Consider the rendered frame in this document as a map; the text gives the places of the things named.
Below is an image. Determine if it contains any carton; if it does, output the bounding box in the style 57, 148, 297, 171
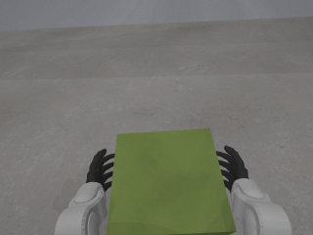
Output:
106, 128, 237, 235

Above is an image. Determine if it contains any robot right forearm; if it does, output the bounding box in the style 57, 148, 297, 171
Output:
230, 178, 292, 235

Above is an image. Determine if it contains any right robot hand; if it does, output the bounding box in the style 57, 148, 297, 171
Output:
216, 145, 248, 193

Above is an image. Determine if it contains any left robot hand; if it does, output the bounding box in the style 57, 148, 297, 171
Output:
86, 149, 115, 192

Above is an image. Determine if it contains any robot left forearm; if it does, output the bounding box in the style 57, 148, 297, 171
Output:
54, 182, 108, 235

